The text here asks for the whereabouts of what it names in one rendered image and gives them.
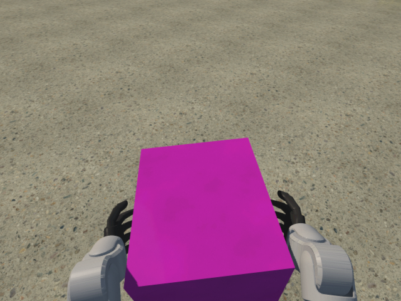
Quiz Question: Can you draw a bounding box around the robot right forearm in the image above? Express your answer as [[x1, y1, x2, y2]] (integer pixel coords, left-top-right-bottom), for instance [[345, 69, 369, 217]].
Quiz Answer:
[[286, 223, 357, 301]]

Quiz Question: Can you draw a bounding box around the robot right hand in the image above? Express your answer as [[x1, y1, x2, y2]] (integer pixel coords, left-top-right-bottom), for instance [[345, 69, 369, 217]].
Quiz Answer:
[[271, 191, 306, 241]]

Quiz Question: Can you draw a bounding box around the carton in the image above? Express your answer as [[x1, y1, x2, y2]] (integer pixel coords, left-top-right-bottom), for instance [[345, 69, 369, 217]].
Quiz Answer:
[[123, 137, 295, 301]]

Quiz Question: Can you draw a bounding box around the robot left hand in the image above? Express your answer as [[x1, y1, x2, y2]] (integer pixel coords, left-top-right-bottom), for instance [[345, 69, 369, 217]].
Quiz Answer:
[[104, 200, 133, 253]]

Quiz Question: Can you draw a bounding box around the robot left forearm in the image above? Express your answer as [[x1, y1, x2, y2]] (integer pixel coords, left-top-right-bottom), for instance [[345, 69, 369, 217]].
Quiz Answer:
[[67, 235, 127, 301]]

